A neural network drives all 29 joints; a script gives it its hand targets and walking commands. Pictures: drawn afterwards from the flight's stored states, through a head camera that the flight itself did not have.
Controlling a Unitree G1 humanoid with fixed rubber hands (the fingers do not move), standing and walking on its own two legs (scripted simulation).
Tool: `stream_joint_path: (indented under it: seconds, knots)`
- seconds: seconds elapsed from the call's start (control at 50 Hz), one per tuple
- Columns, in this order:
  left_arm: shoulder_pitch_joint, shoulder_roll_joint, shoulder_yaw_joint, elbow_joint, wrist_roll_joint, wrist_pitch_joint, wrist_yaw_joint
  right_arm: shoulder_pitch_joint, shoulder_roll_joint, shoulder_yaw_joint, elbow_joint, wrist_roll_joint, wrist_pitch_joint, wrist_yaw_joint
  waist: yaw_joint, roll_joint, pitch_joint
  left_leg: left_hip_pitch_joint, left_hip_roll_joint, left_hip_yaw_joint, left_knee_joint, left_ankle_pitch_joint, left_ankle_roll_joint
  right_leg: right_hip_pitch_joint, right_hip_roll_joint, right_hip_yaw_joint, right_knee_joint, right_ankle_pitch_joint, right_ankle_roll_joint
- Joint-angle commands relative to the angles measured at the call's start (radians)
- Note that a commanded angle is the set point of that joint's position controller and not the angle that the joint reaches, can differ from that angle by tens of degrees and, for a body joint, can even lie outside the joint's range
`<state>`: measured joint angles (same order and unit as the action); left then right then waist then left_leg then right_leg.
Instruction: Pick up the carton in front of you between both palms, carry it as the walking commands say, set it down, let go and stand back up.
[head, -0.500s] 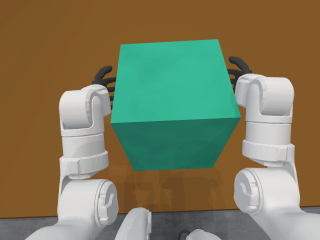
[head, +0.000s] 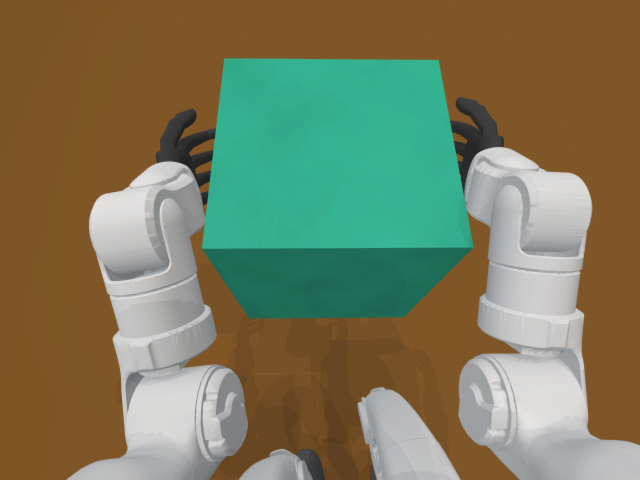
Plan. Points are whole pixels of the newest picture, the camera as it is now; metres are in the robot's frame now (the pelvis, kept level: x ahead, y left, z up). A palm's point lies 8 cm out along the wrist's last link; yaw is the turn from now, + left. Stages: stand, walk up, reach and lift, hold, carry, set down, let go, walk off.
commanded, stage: carry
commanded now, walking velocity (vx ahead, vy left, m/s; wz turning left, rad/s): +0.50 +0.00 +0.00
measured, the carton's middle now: (329, 209) +0.40 -0.04 +0.06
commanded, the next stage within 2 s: none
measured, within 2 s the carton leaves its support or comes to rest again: neither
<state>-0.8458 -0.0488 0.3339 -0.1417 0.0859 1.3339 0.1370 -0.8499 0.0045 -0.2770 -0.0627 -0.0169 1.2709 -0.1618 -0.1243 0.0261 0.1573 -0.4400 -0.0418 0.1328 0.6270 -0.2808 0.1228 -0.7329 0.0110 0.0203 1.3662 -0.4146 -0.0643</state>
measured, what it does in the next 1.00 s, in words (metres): climbs: right foot, then left foot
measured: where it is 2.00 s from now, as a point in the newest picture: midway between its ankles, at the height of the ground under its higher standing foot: (285, 174)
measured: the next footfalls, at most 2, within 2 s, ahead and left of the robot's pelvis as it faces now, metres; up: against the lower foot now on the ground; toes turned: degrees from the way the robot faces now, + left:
right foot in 0.24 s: +0.35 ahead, -0.10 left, +0.00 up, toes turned -3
left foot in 0.70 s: +0.61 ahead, +0.10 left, +0.00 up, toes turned +11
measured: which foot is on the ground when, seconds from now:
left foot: down 0.00-0.24, up 0.26-0.68, down 0.70-1.00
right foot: up 0.00-0.22, down 0.24-0.70, up 0.72-1.00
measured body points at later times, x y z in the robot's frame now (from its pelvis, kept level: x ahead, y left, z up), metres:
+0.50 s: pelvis +0.32 -0.04 +0.03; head +0.36 -0.05 +0.47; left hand +0.69 +0.14 +0.14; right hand +0.73 -0.16 +0.14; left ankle +0.36 +0.11 -0.66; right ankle +0.31 -0.10 -0.72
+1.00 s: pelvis +0.65 +0.01 +0.03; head +0.67 +0.02 +0.48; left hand +0.94 +0.17 +0.10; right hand +0.94 -0.14 +0.11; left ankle +0.57 +0.10 -0.72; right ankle +0.73 -0.12 -0.69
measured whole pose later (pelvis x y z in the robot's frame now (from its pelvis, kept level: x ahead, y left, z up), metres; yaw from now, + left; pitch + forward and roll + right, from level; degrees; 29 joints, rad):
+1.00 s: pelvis +0.65 +0.01 +0.03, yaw +1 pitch +5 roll -1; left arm -0.19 -0.14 0.12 -0.35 0.09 1.18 0.10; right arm -0.21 0.14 -0.15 -0.33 -0.10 1.16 -0.10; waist -0.01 0.00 -0.06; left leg -0.13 0.03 0.17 0.29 -0.25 0.04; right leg -0.55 -0.06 -0.10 0.66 -0.24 0.02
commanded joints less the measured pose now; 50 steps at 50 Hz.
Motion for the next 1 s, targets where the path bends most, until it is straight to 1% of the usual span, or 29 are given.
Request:
stream_joint_path:
  seconds: [0.0, 0.08, 0.12, 0.14, 0.18, 0.2, 0.22, 0.24, 0.26, 0.28, 0.3, 0.32, 0.36, 0.42, 0.5, 0.6, 0.64, 0.66, 0.68, 0.7, 0.72, 0.74, 0.76, 0.78, 0.8, 0.82, 0.88, 0.94, 0.98]
  knots:
    - [-0.641, -0.784, -0.624, 0.041, -0.26, -0.035, -0.163, -0.851, 1.04, 0.74, -0.142, 0.521, 0.029, 0.268, 0.024, 0.013, -0.717, 0.619, 0.271, -0.366, -0.135, 0.685, 0.138, -0.068, -0.026, -0.025, -0.241, 0.046, 0.002]
    - [-0.647, -0.773, -0.611, 0.156, -0.248, -0.01, -0.165, -0.799, 1.012, 0.683, 0.04, 0.494, 0.057, 0.294, 0.028, 0.087, -0.64, 0.549, 0.205, -0.204, -0.147, 0.742, 0.088, 0.06, 0.004, -0.114, -0.602, 0.294, 0.0]
    - [-0.673, -0.793, -0.603, 0.216, -0.267, 0.003, -0.173, -0.79, 1.005, 0.64, 0.134, 0.473, 0.064, 0.303, 0.031, 0.108, -0.596, 0.515, 0.188, -0.162, -0.145, 0.752, 0.061, 0.151, 0.031, -0.164, -0.752, 0.367, 0.0]
    - [-0.694, -0.809, -0.6, 0.246, -0.282, 0.009, -0.178, -0.789, 1.004, 0.619, 0.175, 0.462, 0.067, 0.306, 0.046, 0.119, -0.591, 0.503, 0.191, -0.149, -0.122, 0.801, 0.044, 0.217, 0.046, -0.176, -0.801, 0.388, -0.007]
    - [-0.728, -0.842, -0.587, 0.305, -0.315, 0.017, -0.19, -0.793, 1.009, 0.576, 0.24, 0.444, 0.072, 0.307, 0.11, 0.116, -0.618, 0.453, 0.177, -0.082, 0.038, 0.835, -0.02, 0.448, 0.06, -0.197, -0.938, 0.455, -0.023]
    - [-0.736, -0.857, -0.576, 0.329, -0.334, 0.019, -0.196, -0.798, 1.006, 0.554, 0.264, 0.434, 0.073, 0.305, 0.14, 0.086, -0.649, 0.343, 0.162, -0.071, 0.149, 0.683, -0.048, 0.628, 0.011, -0.149, -0.942, 0.455, -0.035]
    - [-0.739, -0.868, -0.56, 0.349, -0.354, 0.022, -0.203, -0.802, 0.993, 0.53, 0.285, 0.42, 0.075, 0.302, 0.152, -0.043, -0.702, 0.156, 0.135, -0.062, 0.328, 0.302, -0.079, 0.827, -0.199, 0.11, -0.88, 0.552, -0.057]
    - [-0.78, -0.857, -0.547, 0.378, -0.361, 0.019, -0.206, -0.819, 1.011, 0.507, 0.305, 0.407, 0.081, 0.294, 0.162, -0.266, -0.759, -0.152, -0.027, -0.085, 0.603, -0.21, -0.11, 1.048, -0.41, 0.521, -0.919, 0.546, -0.234]
    - [-0.773, -0.901, -0.543, 0.38, -0.391, 0.016, -0.212, -0.827, 0.994, 0.495, 0.301, 0.391, 0.082, 0.286, 0.175, -0.25, -0.733, -0.275, -0.015, -0.158, 0.712, -0.246, -0.095, 1.029, -0.397, 0.594, -0.977, 0.428, -0.258]
    - [-0.808, -0.941, -0.54, 0.347, -0.418, 0.012, -0.22, -0.84, 1.013, 0.482, 0.298, 0.387, 0.081, 0.277, 0.173, -0.189, -0.689, -0.303, 0.021, -0.175, 0.707, -0.193, -0.085, 0.978, -0.353, 0.498, -0.988, 0.433, -0.219]
    - [-0.845, -0.985, -0.548, 0.318, -0.443, 0.008, -0.228, -0.833, 1.03, 0.47, 0.29, 0.379, 0.076, 0.269, 0.164, -0.095, -0.661, -0.299, 0.046, -0.174, 0.662, -0.128, -0.084, 0.921, -0.328, 0.412, -1.0, 0.48, -0.183]
    - [-0.87, -1.033, -0.56, 0.296, -0.469, 0.003, -0.235, -0.815, 1.045, 0.459, 0.285, 0.365, 0.072, 0.262, 0.158, -0.074, -0.643, -0.283, 0.07, -0.166, 0.603, -0.092, -0.085, 0.877, -0.312, 0.346, -1.015, 0.501, -0.158]
    - [-0.892, -1.097, -0.576, 0.263, -0.501, -0.013, -0.245, -0.773, 1.08, 0.448, 0.275, 0.344, 0.059, 0.251, 0.147, -0.094, -0.655, -0.231, 0.083, -0.152, 0.507, -0.057, -0.097, 0.842, -0.287, 0.266, -1.046, 0.481, -0.122]
    - [-0.868, -1.143, -0.592, 0.237, -0.507, -0.041, -0.255, -0.717, 1.118, 0.471, 0.261, 0.324, 0.031, 0.24, 0.148, -0.119, -0.658, -0.251, 0.086, -0.112, 0.368, -0.044, -0.117, 0.87, -0.277, 0.182, -1.07, 0.529, -0.129]
    - [-0.753, -1.159, -0.621, 0.223, -0.48, -0.077, -0.261, -0.627, 1.16, 0.535, 0.243, 0.311, -0.007, 0.236, 0.164, -0.154, -0.628, -0.263, 0.088, -0.053, 0.144, 0.074, -0.13, 0.931, -0.243, 0.071, -1.058, 0.673, -0.107]
    - [-0.549, -1.143, -0.685, 0.137, -0.42, -0.111, -0.258, -0.497, 1.202, 0.639, 0.148, 0.32, -0.041, 0.252, 0.18, -0.19, -0.596, -0.171, 0.038, 0.023, -0.112, 0.237, -0.121, 1.006, -0.202, -0.044, -0.996, 0.903, -0.058]
    - [-0.449, -1.129, -0.717, 0.077, -0.395, -0.12, -0.254, -0.43, 1.202, 0.676, 0.083, 0.327, -0.048, 0.262, 0.153, -0.198, -0.614, 0.019, 0.004, 0.076, -0.248, 0.302, -0.104, 0.97, -0.177, -0.105, -0.898, 1.026, -0.019]
    - [-0.392, -1.119, -0.735, 0.051, -0.383, -0.122, -0.253, -0.37, 1.202, 0.692, 0.064, 0.324, -0.051, 0.268, 0.129, -0.177, -0.661, 0.236, 0.003, 0.097, -0.306, 0.357, -0.092, 0.874, -0.16, -0.152, -0.781, 1.002, 0.01]
    - [-0.339, -1.101, -0.757, 0.029, -0.371, -0.124, -0.253, -0.303, 1.196, 0.708, 0.044, 0.318, -0.055, 0.275, 0.109, -0.13, -0.701, 0.48, 0.091, 0.016, -0.274, 0.34, -0.069, 0.688, -0.148, -0.148, -0.66, 0.817, 0.04]
    - [-0.285, -1.083, -0.779, 0.014, -0.365, -0.124, -0.258, -0.24, 1.179, 0.719, 0.02, 0.308, -0.057, 0.282, 0.1, 0.021, -0.769, 0.686, 0.308, -0.253, -0.193, 0.512, -0.036, 0.493, -0.107, -0.139, -0.465, 0.445, 0.063]
    - [-0.263, -1.123, -0.806, -0.006, -0.373, -0.12, -0.266, -0.207, 1.148, 0.725, 0.022, 0.288, -0.067, 0.285, 0.103, 0.286, -0.831, 0.962, 0.473, -0.566, -0.208, 0.571, 0.136, 0.125, 0.022, -0.077, -0.246, -0.053, 0.082]
    - [-0.236, -1.113, -0.83, -0.041, -0.38, -0.123, -0.273, -0.148, 1.165, 0.745, -0.016, 0.292, -0.074, 0.29, 0.1, 0.248, -0.801, 0.945, 0.467, -0.588, -0.245, 0.534, 0.151, 0.018, 0.006, -0.025, -0.122, -0.112, 0.066]
    - [-0.22, -1.124, -0.856, -0.075, -0.388, -0.132, -0.279, -0.134, 1.174, 0.768, -0.087, 0.295, -0.082, 0.294, 0.098, 0.165, -0.757, 0.898, 0.427, -0.498, -0.256, 0.572, 0.119, -0.02, -0.032, -0.014, -0.129, -0.068, 0.056]
    - [-0.2, -1.136, -0.873, -0.11, -0.393, -0.143, -0.281, -0.136, 1.179, 0.792, -0.153, 0.302, -0.089, 0.297, 0.098, 0.051, -0.726, 0.834, 0.408, -0.416, -0.275, 0.577, 0.086, -0.007, -0.068, -0.005, -0.188, -0.004, 0.056]
    - [-0.159, -1.134, -0.889, -0.137, -0.397, -0.153, -0.281, -0.128, 1.178, 0.817, -0.213, 0.309, -0.097, 0.298, 0.099, 0.014, -0.684, 0.759, 0.393, -0.354, -0.305, 0.561, 0.064, 0.02, -0.094, -0.009, -0.287, 0.033, 0.059]
    - [-0.113, -1.131, -0.909, -0.165, -0.396, -0.162, -0.279, -0.098, 1.172, 0.839, -0.253, 0.312, -0.104, 0.299, 0.101, 0.032, -0.676, 0.717, 0.377, -0.306, -0.33, 0.522, 0.047, 0.066, -0.098, -0.019, -0.373, 0.048, 0.066]
    - [0.058, -1.078, -0.946, -0.22, -0.363, -0.181, -0.269, 0.06, 1.145, 0.877, -0.308, 0.315, -0.11, 0.317, 0.105, 0.087, -0.654, 0.658, 0.334, -0.194, -0.354, 0.506, 0.039, 0.123, -0.07, -0.093, -0.538, 0.06, 0.086]
    - [0.18, -1.06, -0.95, -0.266, -0.357, -0.17, -0.267, 0.192, 1.085, 0.868, -0.33, 0.319, -0.094, 0.336, 0.105, 0.136, -0.578, 0.588, 0.292, -0.112, -0.369, 0.499, 0.017, 0.163, -0.06, -0.151, -0.717, 0.181, 0.086]
    - [0.214, -1.023, -0.944, -0.281, -0.351, -0.154, -0.27, 0.237, 1.042, 0.863, -0.334, 0.315, -0.079, 0.343, 0.102, 0.142, -0.52, 0.551, 0.278, -0.076, -0.372, 0.516, 0.0, 0.196, -0.05, -0.183, -0.804, 0.268, 0.082]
